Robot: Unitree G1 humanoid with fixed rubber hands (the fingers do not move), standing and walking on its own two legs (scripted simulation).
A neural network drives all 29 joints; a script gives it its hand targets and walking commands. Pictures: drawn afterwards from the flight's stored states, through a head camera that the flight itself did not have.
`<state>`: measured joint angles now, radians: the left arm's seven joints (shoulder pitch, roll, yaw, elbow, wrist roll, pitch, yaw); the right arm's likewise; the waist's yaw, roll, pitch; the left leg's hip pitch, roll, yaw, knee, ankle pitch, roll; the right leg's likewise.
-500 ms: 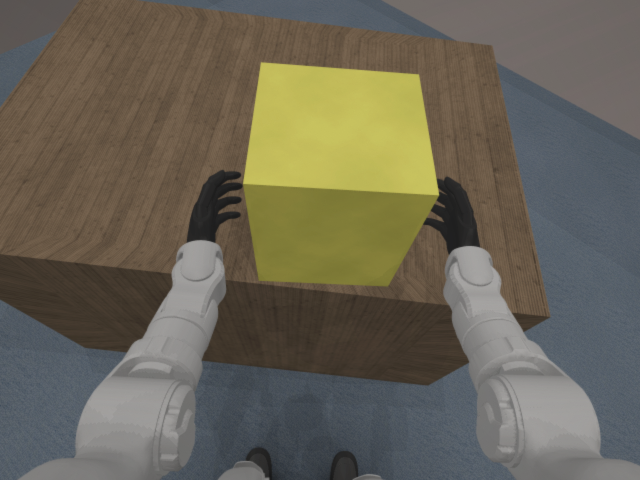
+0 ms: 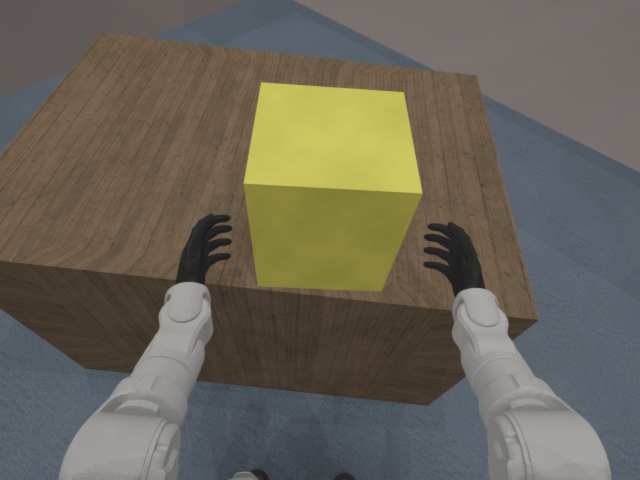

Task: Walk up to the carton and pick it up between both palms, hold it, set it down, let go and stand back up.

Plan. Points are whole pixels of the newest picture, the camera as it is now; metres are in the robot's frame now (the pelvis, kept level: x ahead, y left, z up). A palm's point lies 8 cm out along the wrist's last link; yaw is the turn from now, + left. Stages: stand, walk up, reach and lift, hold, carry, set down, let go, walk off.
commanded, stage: set down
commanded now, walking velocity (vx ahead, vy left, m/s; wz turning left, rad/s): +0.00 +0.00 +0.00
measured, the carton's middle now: (326, 195) +0.52 +0.00 +0.01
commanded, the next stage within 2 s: let go in 1.94 s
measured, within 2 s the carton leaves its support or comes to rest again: neither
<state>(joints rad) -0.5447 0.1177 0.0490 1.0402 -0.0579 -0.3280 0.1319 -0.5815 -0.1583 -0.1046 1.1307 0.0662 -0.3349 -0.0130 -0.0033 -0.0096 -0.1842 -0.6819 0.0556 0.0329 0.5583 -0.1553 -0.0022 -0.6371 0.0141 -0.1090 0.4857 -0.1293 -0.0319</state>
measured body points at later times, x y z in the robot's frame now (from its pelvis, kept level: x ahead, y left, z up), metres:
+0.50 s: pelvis +0.02 -0.01 +0.01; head +0.03 +0.00 +0.46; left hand +0.31 +0.19 -0.02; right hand +0.32 -0.20 -0.01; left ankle +0.06 +0.12 -0.73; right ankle +0.05 -0.10 -0.73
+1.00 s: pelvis +0.03 -0.01 +0.01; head +0.01 +0.00 +0.46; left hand +0.28 +0.20 -0.02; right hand +0.28 -0.21 -0.02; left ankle +0.06 +0.12 -0.73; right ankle +0.05 -0.10 -0.73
